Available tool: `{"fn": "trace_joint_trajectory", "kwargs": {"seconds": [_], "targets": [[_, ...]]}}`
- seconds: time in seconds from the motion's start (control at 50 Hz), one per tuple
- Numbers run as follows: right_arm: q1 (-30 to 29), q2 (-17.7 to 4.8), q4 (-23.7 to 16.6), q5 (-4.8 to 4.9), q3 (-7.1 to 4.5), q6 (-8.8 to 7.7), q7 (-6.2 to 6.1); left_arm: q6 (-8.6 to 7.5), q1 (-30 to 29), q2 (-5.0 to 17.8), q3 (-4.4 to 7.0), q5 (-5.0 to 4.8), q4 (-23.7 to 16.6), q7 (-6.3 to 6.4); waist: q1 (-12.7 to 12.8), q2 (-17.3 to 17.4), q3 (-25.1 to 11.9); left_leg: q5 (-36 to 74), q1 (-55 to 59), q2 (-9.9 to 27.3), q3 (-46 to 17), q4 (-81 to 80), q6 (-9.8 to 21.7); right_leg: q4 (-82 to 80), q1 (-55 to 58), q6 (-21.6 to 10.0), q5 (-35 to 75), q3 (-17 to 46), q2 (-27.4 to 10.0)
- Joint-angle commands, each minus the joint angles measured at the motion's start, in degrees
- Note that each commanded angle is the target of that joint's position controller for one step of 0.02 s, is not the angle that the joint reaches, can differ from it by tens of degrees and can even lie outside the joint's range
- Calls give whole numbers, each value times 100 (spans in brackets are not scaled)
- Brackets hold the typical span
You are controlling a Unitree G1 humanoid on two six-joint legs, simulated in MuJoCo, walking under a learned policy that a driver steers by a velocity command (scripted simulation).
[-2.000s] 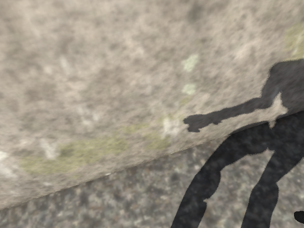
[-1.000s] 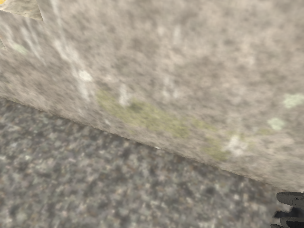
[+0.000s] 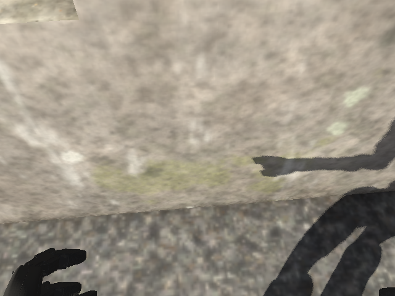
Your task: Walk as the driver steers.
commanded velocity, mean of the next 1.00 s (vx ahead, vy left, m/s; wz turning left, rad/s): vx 0.10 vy -0.23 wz -0.06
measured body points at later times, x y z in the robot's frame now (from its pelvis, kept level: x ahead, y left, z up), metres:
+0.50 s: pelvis +0.04 -0.05 +0.00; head +0.06 -0.06 +0.45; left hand +0.31 +0.12 -0.08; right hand -0.09 -0.37 -0.10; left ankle +0.13 +0.12 -0.74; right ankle +0.00 -0.20 -0.67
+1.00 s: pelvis +0.03 -0.21 -0.01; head +0.09 -0.18 +0.44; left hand +0.22 +0.07 -0.11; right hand +0.23 -0.48 -0.07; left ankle +0.04 -0.11 -0.72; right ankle -0.01 -0.27 -0.74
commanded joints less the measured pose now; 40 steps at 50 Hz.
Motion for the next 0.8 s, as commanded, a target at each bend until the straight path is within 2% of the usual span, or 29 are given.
{"fn": "trace_joint_trajectory", "kwargs": {"seconds": [0.02,0.04,0.06,0.08,0.1,0.14,0.16,0.18,0.22,0.24,0.26,0.3,0.32,0.34,0.36,0.38,0.4,0.42,0.46,0.54,0.58,0.6,0.62,0.64,0.66,0.68,0.7,0.76,0.8], "targets": [[-398,-940,-460,153,-255,35,7,-49,833,808,387,-16,-96,101,547,1014,-1507,7029,1337,1285,-657,1036,404,-993,489,-406,221,-328,400],[-446,-814,-456,165,-227,45,-44,-136,1299,978,524,-12,56,150,790,873,-1527,6158,762,1058,-624,1697,211,-1658,1224,-671,902,-97,468],[-565,-600,-638,40,-156,-15,-81,-228,1652,1390,686,15,143,215,885,-65,-1384,2457,-799,607,-784,2823,-91,-1862,2364,-1049,3402,983,-28],[-1051,-61,-1249,-326,50,-222,-141,-299,1583,2225,886,208,243,201,427,-1329,-1489,-1697,-3232,-559,-1200,3786,-615,-1518,3501,-2127,5052,3541,-1071],[-971,-265,-1144,-389,60,-371,-108,-524,1353,2018,896,337,85,205,447,-551,-2176,-2045,-3377,-474,-2681,4586,-810,-1818,3517,-2511,4718,3993,-1476],[-491,-652,-879,-184,30,-455,-66,-636,457,1551,778,92,-107,293,-77,-102,-1494,-1038,-3543,-204,-2927,4187,-799,-1939,2784,-1975,4029,2978,-1010],[-459,-689,-845,-252,37,-437,-113,-577,190,1370,729,-43,-147,344,-162,-10,-1267,-711,-3377,-190,-2845,3674,-842,-1927,2330,-1733,4003,2762,-849],[-507,-645,-812,-320,62,-407,-155,-499,123,1291,675,-20,-136,410,-172,-29,-1279,-437,-2989,-308,-2751,3332,-853,-1891,1885,-1582,4182,2591,-692],[-493,-404,-738,-265,161,-363,-180,-390,322,1391,699,99,-115,434,-81,-278,-1470,-172,-2406,-579,-2598,2719,-872,-1769,1433,-1446,4121,2549,-519],[641,-687,-250,128,25,-325,-436,-329,244,1155,587,114,-138,107,-272,-349,-1522,-36,-1125,-734,-2229,1231,-634,-1690,711,-1467,3297,1530,476],[782,-810,-116,173,-47,-307,-570,-361,431,1137,565,138,-140,-122,-85,-729,-1448,554,-232,-771,-2147,659,-589,-1723,147,-1305,2265,1785,547],[1675,-1025,246,220,-232,-342,-655,-436,215,700,332,185,-312,-369,-412,-643,-1528,1742,1240,-195,-2534,-185,-410,-985,-942,-908,-153,1957,807],[2134,-1066,321,68,-234,-366,-670,-474,521,221,184,316,-290,-436,-429,-331,-1857,1476,1983,858,-3476,15,-6,337,-1540,-691,-1155,1879,1079],[2307,-1332,234,-196,-187,-388,-759,-471,730,-80,64,510,-373,-456,-233,221,-1838,890,1486,2490,-5583,-546,704,1842,-1953,-477,-1860,2240,1168],[1710,-1646,270,-252,-301,-479,-851,-384,1023,362,144,242,-323,-499,50,770,-1283,-429,223,3158,-6946,-1423,1438,2621,-2230,-266,-1103,2222,816],[1043,-1488,201,-63,-274,-525,-880,-248,1268,721,242,233,-268,-418,363,777,-810,-1490,-190,2793,-6555,-1487,1172,3043,-2167,-253,-580,2403,630],[802,-1363,308,70,-273,-501,-863,-193,1359,882,286,406,-198,-338,519,821,-580,-1489,-500,2325,-5715,-1320,757,3296,-2007,-216,-261,2351,656],[845,-1367,366,67,-260,-440,-831,-132,1389,958,298,536,-176,-251,587,711,-512,-1221,-800,1977,-5103,-1230,458,3334,-1711,-186,-34,2204,660],[1108,-1486,480,61,-296,-392,-741,-99,1228,732,202,630,-329,-236,538,874,-227,-682,-1408,1612,-4270,-1365,271,2609,-1091,-108,199,1609,526],[1187,-1900,242,7,-536,-317,-653,-196,1382,97,30,545,-455,-222,521,1606,-222,247,-2376,957,-3295,-1767,-89,238,1292,-149,-233,862,665],[1184,-1511,75,31,-458,-293,-649,-234,2207,151,164,385,-103,-223,834,1429,-399,487,-2496,842,-3217,-1337,-163,-883,2414,-380,632,723,567],[1231,-1079,29,28,-317,-297,-626,-239,2494,286,250,339,31,-201,915,892,-452,170,-2339,437,-2949,-287,-294,-1747,2540,-481,382,869,445],[1520,-637,-65,-84,-192,-279,-575,-258,2496,636,289,440,77,-210,642,-565,-906,-1261,-2845,-130,-2485,1404,-456,-1791,3146,-515,1230,1269,-100],[1834,-470,-146,-190,-140,-263,-642,-292,2293,1349,428,653,-136,-211,393,-1911,-1154,-1662,-3568,-656,-1987,2854,-655,-2022,2406,-1249,1585,2350,-1060],[1786,-629,-129,-5,-110,-257,-722,-334,2025,1218,429,744,-268,-201,416,-2341,-1213,-1845,-3365,-256,-2093,3999,-593,-2560,1663,-1639,738,2603,-983],[1663,-803,-70,29,-144,-204,-756,-335,1701,799,335,673,-242,-140,215,-1813,-889,-1519,-3450,-133,-2130,4501,-567,-2592,1280,-1472,580,2211,-855],[1684,-803,90,-46,-153,-125,-793,-322,1434,519,263,571,-230,-61,33,-1190,-768,-1188,-3399,-96,-2077,4837,-613,-2450,1142,-1315,1103,1705,-712],[1752,-646,126,-128,-64,-59,-800,-380,959,369,250,503,-112,108,-348,-681,-822,-279,-2990,102,-2009,4544,-697,-1989,1150,-1290,3568,713,-616],[1367,-330,-130,-143,113,-108,-693,-450,880,331,261,402,-114,222,-269,-628,-932,-223,-2772,294,-2052,3636,-563,-1894,1456,-1275,4155,664,-748]]}}
Velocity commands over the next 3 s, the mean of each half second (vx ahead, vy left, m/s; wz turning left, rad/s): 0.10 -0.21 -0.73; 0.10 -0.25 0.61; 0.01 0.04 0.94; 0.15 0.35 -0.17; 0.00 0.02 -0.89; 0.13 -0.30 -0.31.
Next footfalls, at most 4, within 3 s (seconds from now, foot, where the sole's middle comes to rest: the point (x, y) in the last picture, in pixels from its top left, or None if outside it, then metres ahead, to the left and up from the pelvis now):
0.06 right None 0.05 -0.12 -0.78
0.32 left None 0.17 0.11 -0.77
0.62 right None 0.03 -0.28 -0.78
1.18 left None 0.05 -0.06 -0.78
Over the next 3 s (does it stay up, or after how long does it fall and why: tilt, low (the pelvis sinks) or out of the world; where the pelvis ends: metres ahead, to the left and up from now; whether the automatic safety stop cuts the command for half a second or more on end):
stays up -0.03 -0.15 -0.02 its command is cut before an obstacle from the start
